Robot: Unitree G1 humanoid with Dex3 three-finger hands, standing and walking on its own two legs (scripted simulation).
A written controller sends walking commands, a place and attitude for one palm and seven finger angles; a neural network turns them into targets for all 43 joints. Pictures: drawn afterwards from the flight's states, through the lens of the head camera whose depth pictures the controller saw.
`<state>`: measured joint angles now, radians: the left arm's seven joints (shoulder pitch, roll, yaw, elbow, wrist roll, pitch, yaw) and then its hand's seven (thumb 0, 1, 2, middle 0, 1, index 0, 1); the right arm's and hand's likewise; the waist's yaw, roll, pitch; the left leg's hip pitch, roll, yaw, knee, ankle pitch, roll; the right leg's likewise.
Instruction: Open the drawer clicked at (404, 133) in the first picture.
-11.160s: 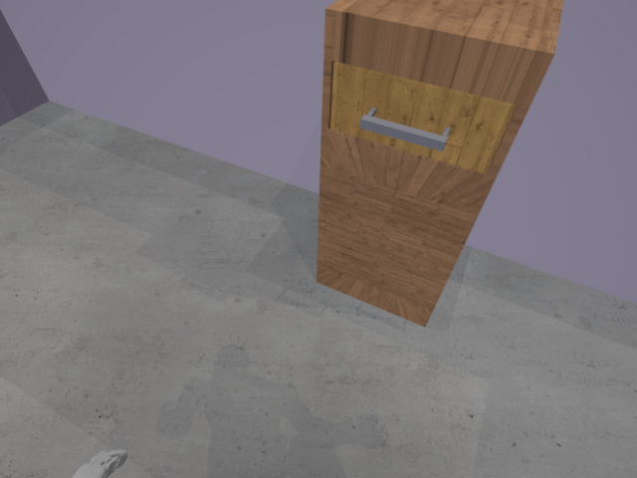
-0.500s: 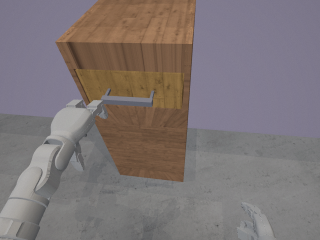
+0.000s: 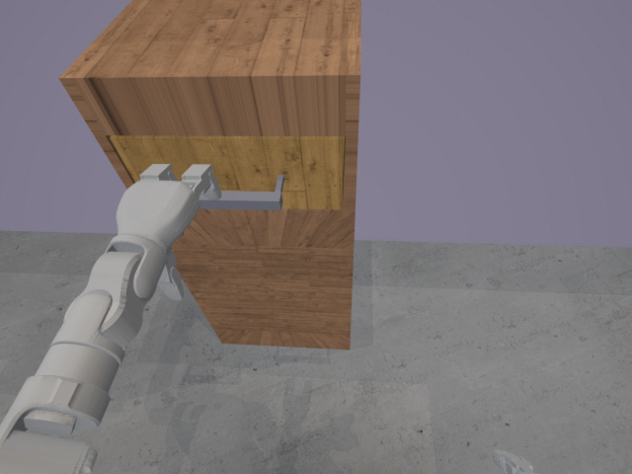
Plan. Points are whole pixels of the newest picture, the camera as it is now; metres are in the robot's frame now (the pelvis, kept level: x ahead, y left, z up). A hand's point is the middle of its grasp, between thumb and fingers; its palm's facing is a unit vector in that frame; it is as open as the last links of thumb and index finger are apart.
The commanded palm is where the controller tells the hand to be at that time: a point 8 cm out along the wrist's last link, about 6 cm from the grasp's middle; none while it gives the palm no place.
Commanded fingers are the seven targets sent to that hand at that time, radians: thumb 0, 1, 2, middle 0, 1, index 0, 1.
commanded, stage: move the hooked fingers above the handle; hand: left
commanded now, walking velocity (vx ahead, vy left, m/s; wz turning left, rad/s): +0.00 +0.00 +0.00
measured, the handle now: (229, 190) +0.55 +0.20 +0.01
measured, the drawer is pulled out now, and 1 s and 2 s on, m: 0.00 0.00 0.00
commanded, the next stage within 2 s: none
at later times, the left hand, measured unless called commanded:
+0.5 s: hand (200, 208) +0.44 +0.21 +0.08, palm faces -0.01 -0.01 -1.00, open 13.9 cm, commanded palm +0.43 +0.21 +0.13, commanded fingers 0.00 -0.50 0.30 -0.30 -1.20 -0.30 -1.20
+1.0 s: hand (223, 183) +0.51 +0.19 +0.07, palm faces -0.02 -0.01 -1.00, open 13.8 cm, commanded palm +0.48 +0.20 +0.12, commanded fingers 0.00 -0.50 0.30 -0.30 -1.20 -0.30 -1.20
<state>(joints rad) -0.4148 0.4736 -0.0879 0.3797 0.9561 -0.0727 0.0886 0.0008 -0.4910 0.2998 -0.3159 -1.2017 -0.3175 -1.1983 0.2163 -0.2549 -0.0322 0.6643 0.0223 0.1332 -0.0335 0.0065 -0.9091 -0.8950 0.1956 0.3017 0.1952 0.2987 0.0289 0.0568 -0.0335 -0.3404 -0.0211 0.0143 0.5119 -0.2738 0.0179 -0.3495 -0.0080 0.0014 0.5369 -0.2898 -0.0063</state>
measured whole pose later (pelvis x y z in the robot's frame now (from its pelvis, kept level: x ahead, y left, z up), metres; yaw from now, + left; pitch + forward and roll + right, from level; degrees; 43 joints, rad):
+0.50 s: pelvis +0.01 +0.00 -0.01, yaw +0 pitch +10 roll +0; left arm -0.67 0.45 -0.12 0.72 1.03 -0.03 0.14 0.00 -0.49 0.30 -0.31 -1.20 -0.32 -1.20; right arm 0.25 -0.25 -0.04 0.66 0.01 0.15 -0.02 0.00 -0.91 -0.89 0.20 0.30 0.20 0.30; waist -0.01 0.04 -0.07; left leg -0.44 -0.01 0.01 0.59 -0.31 0.01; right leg -0.45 0.00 0.00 0.61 -0.32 -0.01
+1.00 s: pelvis +0.00 -0.01 -0.01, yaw -2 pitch +15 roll +0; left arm -0.88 0.50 -0.03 1.01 1.07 -0.03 0.20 0.00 -0.49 0.30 -0.31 -1.20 -0.33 -1.22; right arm 0.38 -0.27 -0.05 0.69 0.01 0.14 -0.03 0.00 -0.91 -0.89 0.20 0.30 0.20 0.30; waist -0.11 0.05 -0.11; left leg -0.58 0.01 0.04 0.65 -0.33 0.01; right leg -0.59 0.03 0.02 0.65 -0.32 -0.02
